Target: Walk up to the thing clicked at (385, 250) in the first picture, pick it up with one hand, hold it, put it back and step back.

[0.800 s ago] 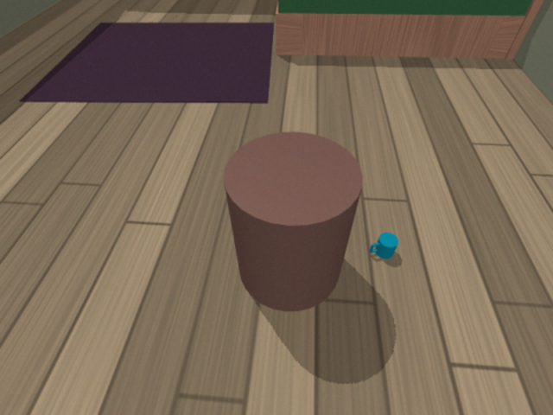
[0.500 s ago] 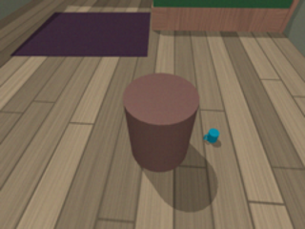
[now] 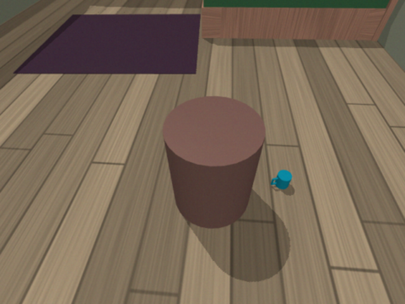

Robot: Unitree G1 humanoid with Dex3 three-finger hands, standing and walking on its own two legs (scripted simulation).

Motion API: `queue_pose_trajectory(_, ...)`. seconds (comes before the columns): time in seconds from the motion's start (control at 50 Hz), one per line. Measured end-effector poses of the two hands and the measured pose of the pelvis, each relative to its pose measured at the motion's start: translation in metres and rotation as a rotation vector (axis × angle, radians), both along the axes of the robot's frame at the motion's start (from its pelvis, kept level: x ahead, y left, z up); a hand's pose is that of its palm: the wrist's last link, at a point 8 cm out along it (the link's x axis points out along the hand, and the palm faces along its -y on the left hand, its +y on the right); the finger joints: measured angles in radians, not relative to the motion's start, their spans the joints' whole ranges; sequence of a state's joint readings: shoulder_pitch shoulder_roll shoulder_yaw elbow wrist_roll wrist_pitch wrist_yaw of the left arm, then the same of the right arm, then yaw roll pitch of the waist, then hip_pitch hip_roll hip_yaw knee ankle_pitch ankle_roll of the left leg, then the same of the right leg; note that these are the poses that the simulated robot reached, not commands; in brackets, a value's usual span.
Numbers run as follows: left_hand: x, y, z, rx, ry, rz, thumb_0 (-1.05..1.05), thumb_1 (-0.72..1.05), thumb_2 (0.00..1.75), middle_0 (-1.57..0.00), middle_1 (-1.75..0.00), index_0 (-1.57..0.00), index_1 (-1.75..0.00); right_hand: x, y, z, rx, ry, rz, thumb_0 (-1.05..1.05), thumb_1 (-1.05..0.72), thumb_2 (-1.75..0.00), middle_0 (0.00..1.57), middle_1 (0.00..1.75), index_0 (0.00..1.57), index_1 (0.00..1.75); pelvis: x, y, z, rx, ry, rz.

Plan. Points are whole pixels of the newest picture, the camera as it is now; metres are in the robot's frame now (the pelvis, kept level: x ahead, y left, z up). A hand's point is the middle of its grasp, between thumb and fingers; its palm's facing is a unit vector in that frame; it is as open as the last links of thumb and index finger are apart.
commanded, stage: stand
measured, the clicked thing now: (280, 180) +0.91 -0.43 -0.74
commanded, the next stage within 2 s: walk up in 0.32 s
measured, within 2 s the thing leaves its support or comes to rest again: neither
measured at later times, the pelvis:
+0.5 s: pelvis -0.01 +0.03 -0.01, yaw -12 degrees
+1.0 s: pelvis -0.01 +0.09 -0.01, yaw -42 degrees
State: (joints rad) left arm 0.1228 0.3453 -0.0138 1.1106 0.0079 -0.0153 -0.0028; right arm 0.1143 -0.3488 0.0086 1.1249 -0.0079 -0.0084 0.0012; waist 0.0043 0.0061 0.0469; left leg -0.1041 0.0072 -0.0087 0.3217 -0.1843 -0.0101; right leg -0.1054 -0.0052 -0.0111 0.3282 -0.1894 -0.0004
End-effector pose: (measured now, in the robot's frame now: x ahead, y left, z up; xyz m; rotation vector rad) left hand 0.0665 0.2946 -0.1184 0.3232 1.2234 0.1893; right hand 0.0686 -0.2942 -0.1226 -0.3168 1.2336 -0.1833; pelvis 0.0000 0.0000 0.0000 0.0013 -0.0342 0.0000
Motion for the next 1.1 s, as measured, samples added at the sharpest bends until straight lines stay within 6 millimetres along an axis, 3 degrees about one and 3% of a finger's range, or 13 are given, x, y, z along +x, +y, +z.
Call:
queue_pose_trajectory(0.34, 0.003, 0.000, 0.000, 0.000, 0.001, -0.005, 0.00, 0.91, 0.90, -0.21, -0.30, -0.20, -0.30, 0.004, -0.002, 0.001, 0.001, -0.006, -0.009, 0.00, -0.90, -0.90, 0.21, 0.30, 0.20, 0.30, 0.002, 0.000, -0.001, -0.002, 0.001, -0.013)
queue_pose_trajectory(0.44, 0.004, 0.013, 0.000, 0.027, 0.038, -0.099, 0.00, 0.91, 0.90, -0.21, -0.30, -0.20, -0.30, 0.013, -0.008, 0.006, -0.014, -0.123, -0.103, 0.01, -0.90, -0.90, 0.21, 0.30, 0.20, 0.30, -0.009, 0.016, -0.006, -0.007, 0.009, -0.142)
queue_pose_trajectory(0.52, 0.014, 0.031, -0.002, 0.042, 0.068, -0.188, 0.00, 0.91, 0.90, -0.21, -0.30, -0.20, -0.30, 0.005, -0.001, 0.020, -0.045, -0.198, -0.167, 0.00, -0.90, -0.90, 0.21, 0.30, 0.20, 0.30, -0.014, 0.036, -0.008, -0.010, 0.020, -0.237)
queue_pose_trajectory(0.58, 0.037, 0.046, -0.011, 0.039, 0.053, -0.260, 0.00, 0.90, 0.90, -0.21, -0.30, -0.20, -0.30, -0.016, 0.010, 0.026, -0.086, -0.222, -0.211, 0.00, -0.90, -0.90, 0.21, 0.30, 0.20, 0.30, -0.017, 0.056, -0.014, -0.018, 0.025, -0.297)
queue_pose_trajectory(0.64, 0.068, 0.053, -0.016, 0.038, 0.015, -0.331, 0.01, 0.91, 0.90, -0.21, -0.30, -0.20, -0.30, -0.051, 0.026, 0.029, -0.116, -0.200, -0.271, 0.00, -0.90, -0.90, 0.21, 0.30, 0.20, 0.30, -0.020, 0.072, -0.016, -0.008, 0.006, -0.355)
queue_pose_trajectory(0.74, 0.117, 0.050, -0.002, 0.009, -0.032, -0.465, 0.00, 0.91, 0.90, -0.21, -0.30, -0.20, -0.30, -0.113, 0.054, 0.040, -0.117, -0.145, -0.415, 0.00, -0.90, -0.90, 0.21, 0.30, 0.20, 0.30, -0.017, 0.087, -0.004, -0.038, 0.005, -0.450)
queue_pose_trajectory(0.84, 0.154, 0.040, 0.008, 0.013, -0.033, -0.608, 0.00, 0.91, 0.90, -0.20, -0.30, -0.20, -0.30, -0.164, 0.075, 0.038, -0.116, -0.135, -0.546, 0.01, -0.90, -0.90, 0.21, 0.30, 0.20, 0.30, -0.012, 0.096, -0.003, -0.032, 0.010, -0.558)
queue_pose_trajectory(0.94, 0.192, 0.003, 0.017, 0.033, -0.044, -0.771, 0.00, 0.91, 0.90, -0.20, -0.30, -0.20, -0.30, -0.214, 0.094, 0.026, -0.096, -0.124, -0.674, 0.01, -0.90, -0.90, 0.21, 0.30, 0.20, 0.30, -0.008, 0.097, -0.007, -0.017, 0.018, -0.670)
queue_pose_trajectory(1.04, 0.228, -0.058, 0.024, 0.037, -0.135, -0.922, 0.01, 0.91, 0.90, -0.20, -0.30, -0.20, -0.30, -0.262, 0.107, 0.004, -0.064, -0.091, -0.805, 0.01, -0.90, -0.90, 0.21, 0.30, 0.20, 0.30, -0.007, 0.085, -0.019, 0.004, 0.024, -0.769)
queue_pose_trajectory(1.1, 0.241, -0.093, 0.028, 0.019, -0.221, -0.986, 0.00, 0.91, 0.90, -0.20, -0.30, -0.20, -0.30, -0.281, 0.113, -0.011, -0.044, -0.063, -0.870, 0.01, -0.90, -0.90, 0.21, 0.30, 0.20, 0.30, -0.006, 0.077, -0.027, -0.026, 0.020, -0.817)
